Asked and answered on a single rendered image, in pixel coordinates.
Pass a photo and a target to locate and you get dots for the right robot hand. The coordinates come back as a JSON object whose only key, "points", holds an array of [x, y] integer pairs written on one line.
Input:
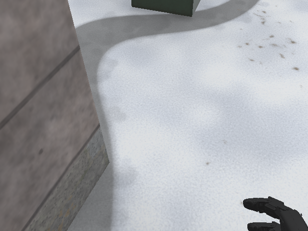
{"points": [[290, 220]]}

